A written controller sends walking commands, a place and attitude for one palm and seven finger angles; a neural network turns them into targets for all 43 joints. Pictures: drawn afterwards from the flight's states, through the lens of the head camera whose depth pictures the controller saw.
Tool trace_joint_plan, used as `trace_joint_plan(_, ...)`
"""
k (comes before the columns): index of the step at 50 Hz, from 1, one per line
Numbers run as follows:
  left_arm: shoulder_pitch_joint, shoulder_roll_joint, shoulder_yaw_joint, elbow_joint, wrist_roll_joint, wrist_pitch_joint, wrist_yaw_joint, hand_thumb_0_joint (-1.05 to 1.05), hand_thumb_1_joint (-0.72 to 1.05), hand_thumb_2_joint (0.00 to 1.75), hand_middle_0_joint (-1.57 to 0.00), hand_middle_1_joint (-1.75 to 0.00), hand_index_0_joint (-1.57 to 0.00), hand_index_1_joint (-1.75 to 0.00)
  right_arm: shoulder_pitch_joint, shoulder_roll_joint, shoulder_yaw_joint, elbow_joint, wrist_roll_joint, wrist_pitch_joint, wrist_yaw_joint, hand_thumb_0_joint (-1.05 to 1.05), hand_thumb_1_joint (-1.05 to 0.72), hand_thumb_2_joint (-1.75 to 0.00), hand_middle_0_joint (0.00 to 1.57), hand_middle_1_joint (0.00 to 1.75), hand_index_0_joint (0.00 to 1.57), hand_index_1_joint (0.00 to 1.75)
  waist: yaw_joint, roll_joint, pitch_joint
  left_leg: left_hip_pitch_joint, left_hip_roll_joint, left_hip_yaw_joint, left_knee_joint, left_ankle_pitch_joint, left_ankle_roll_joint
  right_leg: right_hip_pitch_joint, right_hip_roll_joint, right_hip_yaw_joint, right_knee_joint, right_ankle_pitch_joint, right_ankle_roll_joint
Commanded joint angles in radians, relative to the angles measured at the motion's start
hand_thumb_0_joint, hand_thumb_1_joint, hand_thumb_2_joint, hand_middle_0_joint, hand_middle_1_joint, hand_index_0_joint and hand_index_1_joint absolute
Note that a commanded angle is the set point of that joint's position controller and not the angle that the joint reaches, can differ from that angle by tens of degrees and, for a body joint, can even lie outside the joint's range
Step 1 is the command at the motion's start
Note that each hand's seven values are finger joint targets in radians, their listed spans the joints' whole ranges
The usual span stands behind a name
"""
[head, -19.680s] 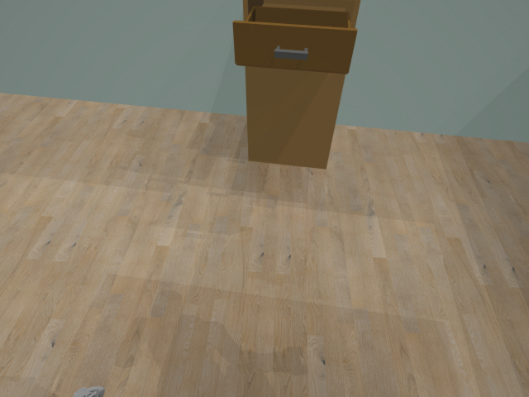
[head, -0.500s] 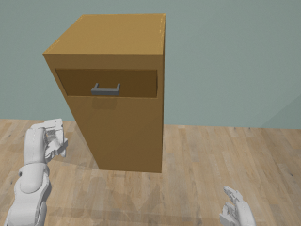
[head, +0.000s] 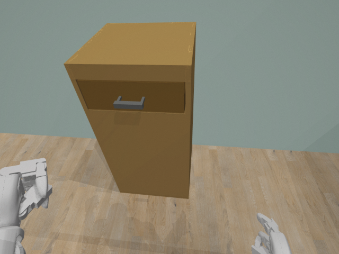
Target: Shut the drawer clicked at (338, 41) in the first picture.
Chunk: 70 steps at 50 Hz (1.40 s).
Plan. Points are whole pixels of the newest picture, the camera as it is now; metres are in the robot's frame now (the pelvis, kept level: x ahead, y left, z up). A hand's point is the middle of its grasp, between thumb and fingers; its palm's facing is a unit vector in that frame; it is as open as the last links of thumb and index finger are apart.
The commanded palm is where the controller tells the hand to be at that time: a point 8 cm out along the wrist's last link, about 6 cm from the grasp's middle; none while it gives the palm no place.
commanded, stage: step back with the hand held close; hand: left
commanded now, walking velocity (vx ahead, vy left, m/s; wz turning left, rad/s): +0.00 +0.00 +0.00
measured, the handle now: (130, 101) +0.62 +0.25 +0.02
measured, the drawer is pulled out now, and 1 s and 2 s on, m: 0.00 0.00 0.00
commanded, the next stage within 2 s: stop stepping back and stand still in 1.34 s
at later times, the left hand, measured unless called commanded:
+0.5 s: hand (38, 192) +0.17 +0.26 +0.15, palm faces +0.30 -0.81 -0.50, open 3.3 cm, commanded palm +0.11 +0.31 +0.17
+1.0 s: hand out of the picture +0.09 +0.28 +0.16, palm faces +0.38 -0.82 -0.43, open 3.3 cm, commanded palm +0.02 +0.32 +0.17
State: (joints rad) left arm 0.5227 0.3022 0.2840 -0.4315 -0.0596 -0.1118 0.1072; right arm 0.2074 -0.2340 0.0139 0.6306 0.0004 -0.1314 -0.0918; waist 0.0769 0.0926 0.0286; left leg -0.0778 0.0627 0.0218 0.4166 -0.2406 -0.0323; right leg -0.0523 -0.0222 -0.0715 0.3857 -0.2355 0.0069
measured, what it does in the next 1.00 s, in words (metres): shifts its weight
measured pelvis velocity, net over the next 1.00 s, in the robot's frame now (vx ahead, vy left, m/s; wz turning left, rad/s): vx -0.11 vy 0.04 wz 0.01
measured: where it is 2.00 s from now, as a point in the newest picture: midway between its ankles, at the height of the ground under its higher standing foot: outside the picture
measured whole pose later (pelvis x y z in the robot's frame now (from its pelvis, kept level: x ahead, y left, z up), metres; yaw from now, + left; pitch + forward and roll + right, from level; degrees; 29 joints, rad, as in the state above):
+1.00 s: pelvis -0.11 +0.04 -0.01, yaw +1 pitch -1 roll -3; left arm 0.58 0.38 0.37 -0.57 -0.02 -0.24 0.17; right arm 0.23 -0.21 -0.01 0.58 0.00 -0.07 -0.10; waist -0.03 0.03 0.03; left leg -0.42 0.03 -0.02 0.56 -0.13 0.02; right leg -0.39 0.01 -0.01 0.61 -0.29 0.03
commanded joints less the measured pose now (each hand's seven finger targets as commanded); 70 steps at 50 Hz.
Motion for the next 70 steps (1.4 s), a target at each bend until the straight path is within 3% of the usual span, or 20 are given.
trace_joint_plan(1, -0.129, 0.178, 0.104, -0.212, 0.003, -0.066, 0.015, 0.00, 0.90, 0.90, -1.40, -1.60, -1.40, -1.60, -0.147, -0.085, -0.032, -0.163, -0.004, -0.075, -0.011, 0.00, -0.90, -0.90, 0.20, 0.30, 0.20, 0.30, -0.015, -0.037, -0.022, 0.020, -0.061, 0.021, -0.059, 0.097, 0.056, -0.079, 0.024, 0.033, -0.106, 0.051, -0.011)
trace_joint_plan(6, -0.094, 0.185, 0.121, -0.220, 0.003, -0.057, 0.017, 0.00, 0.90, 0.90, -1.40, -1.60, -1.40, -1.60, -0.151, -0.079, -0.029, -0.162, -0.007, -0.081, -0.007, 0.00, -0.90, -0.90, 0.20, 0.30, 0.20, 0.30, -0.004, -0.030, -0.026, 0.006, -0.059, 0.017, -0.062, 0.144, 0.049, -0.047, 0.028, 0.026, -0.087, 0.118, -0.015)
trace_joint_plan(7, -0.178, 0.284, 0.235, -0.294, 0.004, -0.093, 0.020, 0.00, 0.90, 0.90, -1.40, -1.60, -1.40, -1.60, -0.140, -0.104, -0.030, -0.194, -0.011, -0.042, 0.005, 0.00, -0.90, -0.90, 0.20, 0.30, 0.20, 0.30, -0.052, -0.086, 0.071, -0.100, -0.044, 0.017, -0.030, 0.096, 0.066, -0.152, -0.019, 0.096, -0.140, 0.155, -0.008)
trace_joint_plan(10, -0.001, 0.181, 0.158, -0.202, 0.008, -0.098, 0.004, 0.00, 0.90, 0.90, -1.40, -1.60, -1.40, -1.60, -0.129, -0.092, -0.041, -0.196, -0.011, 0.022, 0.017, 0.00, -0.90, -0.90, 0.20, 0.30, 0.20, 0.30, -0.061, -0.113, -0.010, -0.095, -0.037, 0.011, -0.006, 0.164, 0.062, -0.122, -0.040, 0.070, -0.104, 0.228, -0.007)
trace_joint_plan(13, 0.056, 0.185, 0.163, -0.254, 0.009, -0.113, 0.005, 0.00, 0.90, 0.90, -1.40, -1.60, -1.40, -1.60, -0.121, -0.099, -0.054, -0.218, -0.012, 0.053, 0.018, 0.00, -0.90, -0.90, 0.20, 0.30, 0.20, 0.30, -0.064, -0.024, -0.110, -0.083, -0.027, 0.012, -0.017, 0.296, 0.059, -0.064, -0.028, 0.047, -0.035, 0.329, 0.000)
trace_joint_plan(22, 0.131, 0.236, 0.216, -0.334, 0.004, -0.120, 0.024, 0.00, 0.90, 0.90, -1.40, -1.60, -1.40, -1.60, -0.121, -0.093, -0.071, -0.260, 0.001, 0.087, 0.005, 0.00, -0.90, -0.90, 0.20, 0.30, 0.20, 0.30, -0.060, -0.019, -0.186, -0.152, 0.000, -0.015, -0.034, 0.397, 0.059, -0.031, 0.003, 0.023, 0.077, 0.372, 0.021)
trace_joint_plan(33, 0.118, 0.217, 0.210, -0.341, 0.018, -0.163, 0.045, 0.00, 0.90, 0.90, -1.40, -1.60, -1.40, -1.60, -0.100, -0.101, -0.073, -0.254, 0.005, 0.041, 0.002, 0.00, -0.90, -0.90, 0.20, 0.30, 0.20, 0.30, -0.078, -0.043, -0.104, -0.441, 0.007, -0.046, -0.059, -0.153, 0.081, -0.040, -0.016, 0.080, 0.078, 0.105, 0.014)
trace_joint_plan(40, 0.050, 0.223, 0.188, -0.342, 0.021, -0.184, 0.073, 0.00, 0.90, 0.90, -1.40, -1.60, -1.40, -1.60, -0.068, -0.096, -0.071, -0.207, -0.002, 0.020, -0.007, 0.00, -0.90, -0.90, 0.20, 0.30, 0.20, 0.30, -0.094, -0.136, -0.075, -0.216, -0.054, -0.009, 0.154, -0.158, 0.037, -0.415, -0.096, 0.128, -0.126, -0.292, -0.027)
trace_joint_plan(44, 0.028, 0.221, 0.181, -0.342, 0.023, -0.188, 0.083, 0.00, 0.90, 0.90, -1.40, -1.60, -1.40, -1.60, -0.075, -0.109, -0.067, -0.204, 0.000, 0.013, -0.018, 0.00, -0.90, -0.90, 0.20, 0.30, 0.20, 0.30, -0.097, -0.052, -0.051, -0.276, -0.010, -0.084, 0.037, -0.238, 0.051, -0.398, -0.034, 0.082, -0.051, -0.323, -0.002)
trace_joint_plan(48, 0.074, 0.225, 0.210, -0.366, 0.037, -0.204, 0.072, 0.00, 0.90, 0.90, -1.40, -1.60, -1.40, -1.60, -0.107, -0.122, -0.068, -0.232, 0.000, -0.008, -0.017, 0.00, -0.90, -0.90, 0.20, 0.30, 0.20, 0.30, -0.076, 0.176, -0.096, -0.611, 0.157, -0.306, -0.301, -0.461, 0.135, -0.026, 0.106, 0.045, 0.377, -0.073, 0.029)
trace_joint_plan(50, 0.099, 0.241, 0.235, -0.366, 0.047, -0.212, 0.062, 0.00, 0.90, 0.90, -1.40, -1.60, -1.40, -1.60, -0.102, -0.108, -0.078, -0.238, -0.006, -0.019, -0.006, 0.00, -0.90, -0.90, 0.20, 0.30, 0.20, 0.30, -0.068, 0.135, -0.107, -0.646, 0.190, -0.312, -0.264, -0.417, 0.177, 0.001, 0.111, 0.083, 0.443, -0.069, 0.022)
trace_joint_plan(54, 0.178, 0.241, 0.239, -0.365, 0.026, -0.230, 0.043, 0.00, 0.90, 0.90, -1.40, -1.60, -1.40, -1.60, -0.100, -0.107, -0.076, -0.217, -0.018, -0.039, 0.016, 0.00, -0.90, -0.90, 0.20, 0.30, 0.20, 0.30, -0.074, 0.093, -0.082, -0.556, 0.120, -0.214, -0.149, -0.304, 0.131, -0.046, 0.090, 0.099, 0.150, -0.067, -0.014)
trace_joint_plan(56, 0.143, 0.276, 0.255, -0.384, 0.011, -0.245, 0.038, 0.00, 0.90, 0.90, -1.40, -1.60, -1.40, -1.60, -0.097, -0.095, -0.073, -0.191, -0.029, -0.031, 0.026, 0.00, -0.90, -0.90, 0.20, 0.30, 0.20, 0.30, -0.093, 0.018, -0.070, -0.380, 0.036, -0.107, 0.002, -0.139, 0.068, -0.226, -0.018, 0.237, -0.022, 0.025, -0.060)
trace_joint_plan(57, 0.107, 0.282, 0.260, -0.378, -0.004, -0.261, 0.046, 0.00, 0.90, 0.90, -1.40, -1.60, -1.40, -1.60, -0.068, -0.052, -0.058, -0.165, -0.022, -0.016, 0.031, 0.00, -0.90, -0.90, 0.20, 0.30, 0.20, 0.30, -0.099, -0.076, -0.132, -0.220, -0.015, -0.028, 0.127, 0.078, 0.030, -0.311, -0.123, 0.322, -0.070, 0.307, -0.071)
trace_joint_plan(59, 0.069, 0.262, 0.212, -0.342, 0.008, -0.242, 0.047, 0.00, 0.90, 0.90, -1.40, -1.60, -1.40, -1.60, -0.086, -0.072, -0.085, -0.160, 0.007, -0.009, 0.027, 0.00, -0.90, -0.90, 0.20, 0.30, 0.20, 0.30, -0.082, -0.302, -0.222, -0.176, -0.079, 0.002, 0.336, 0.019, 0.023, -0.293, -0.173, 0.291, -0.047, 0.612, -0.031)
trace_joint_plan(62, 0.055, 0.256, 0.205, -0.316, 0.014, -0.209, 0.037, 0.00, 0.90, 0.90, -1.40, -1.60, -1.40, -1.60, -0.116, -0.060, -0.066, -0.169, -0.006, 0.017, 0.008, 0.00, -0.90, -0.90, 0.20, 0.30, 0.20, 0.30, -0.096, -0.185, -0.140, -0.203, -0.052, -0.030, 0.187, 0.090, 0.031, -0.266, -0.140, 0.260, 0.025, 0.666, -0.069)
trace_joint_plan(64, 0.035, 0.260, 0.201, -0.336, 0.014, -0.212, 0.030, 0.00, 0.90, 0.90, -1.40, -1.60, -1.40, -1.60, -0.112, -0.096, -0.072, -0.173, 0.000, 0.029, -0.001, 0.00, -0.90, -0.90, 0.20, 0.30, 0.20, 0.30, -0.090, -0.059, -0.174, -0.090, 0.021, -0.058, -0.017, 0.542, 0.056, -0.231, 0.003, 0.161, 0.112, 0.555, 0.009)
trace_joint_plan(66, 0.073, 0.288, 0.220, -0.368, 0.001, -0.215, 0.024, 0.00, 0.90, 0.90, -1.40, -1.60, -1.40, -1.60, -0.108, -0.096, -0.077, -0.183, -0.016, 0.021, 0.014, 0.00, -0.90, -0.90, 0.20, 0.30, 0.20, 0.30, -0.071, 0.129, -0.312, 0.046, 0.178, -0.198, -0.073, 0.791, 0.105, -0.292, 0.090, 0.098, 0.316, -0.078, 0.019)
trace_joint_plan(68, 0.089, 0.249, 0.198, -0.421, -0.002, -0.216, 0.019, 0.00, 0.90, 0.90, -1.40, -1.60, -1.40, -1.60, -0.098, -0.093, -0.078, -0.195, -0.029, -0.009, 0.030, 0.00, -0.90, -0.90, 0.20, 0.30, 0.20, 0.30, -0.060, 0.123, -0.272, -0.147, 0.271, -0.260, -0.170, 0.387, 0.183, -0.248, 0.100, 0.152, 0.573, -0.298, 0.005)
trace_joint_plan(70, 0.115, 0.237, 0.204, -0.401, -0.005, -0.194, 0.034, 0.00, 0.90, 0.90, -1.40, -1.60, -1.40, -1.60, -0.080, -0.090, -0.082, -0.178, -0.021, -0.024, 0.039, 0.00, -0.90, -0.90, 0.20, 0.30, 0.20, 0.30, -0.066, 0.049, -0.221, -0.116, 0.257, -0.202, -0.147, 0.380, 0.201, -0.324, 0.074, 0.127, 0.534, -0.273, 0.009)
